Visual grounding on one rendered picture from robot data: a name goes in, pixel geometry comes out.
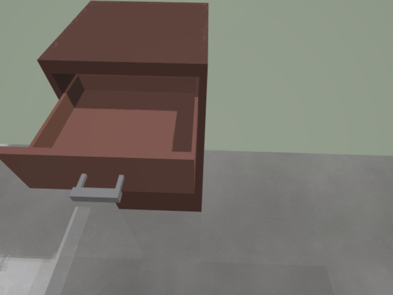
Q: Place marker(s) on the drawer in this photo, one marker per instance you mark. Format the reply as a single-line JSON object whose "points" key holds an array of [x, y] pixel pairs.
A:
{"points": [[142, 127]]}

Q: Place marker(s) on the cabinet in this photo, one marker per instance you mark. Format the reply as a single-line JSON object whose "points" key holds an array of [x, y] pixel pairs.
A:
{"points": [[136, 38]]}

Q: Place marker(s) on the handle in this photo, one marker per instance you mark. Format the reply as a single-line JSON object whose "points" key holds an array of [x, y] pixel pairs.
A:
{"points": [[89, 194]]}

